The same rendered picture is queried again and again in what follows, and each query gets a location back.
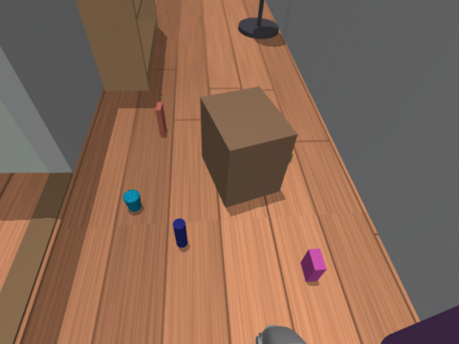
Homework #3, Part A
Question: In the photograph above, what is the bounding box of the bookshelf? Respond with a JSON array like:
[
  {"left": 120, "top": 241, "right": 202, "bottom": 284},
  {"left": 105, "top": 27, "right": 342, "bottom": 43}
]
[{"left": 75, "top": 0, "right": 158, "bottom": 91}]

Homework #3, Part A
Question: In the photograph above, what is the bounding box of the coat stand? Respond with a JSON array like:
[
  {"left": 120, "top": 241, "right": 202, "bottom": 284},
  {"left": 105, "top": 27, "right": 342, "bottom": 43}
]
[{"left": 238, "top": 0, "right": 279, "bottom": 39}]

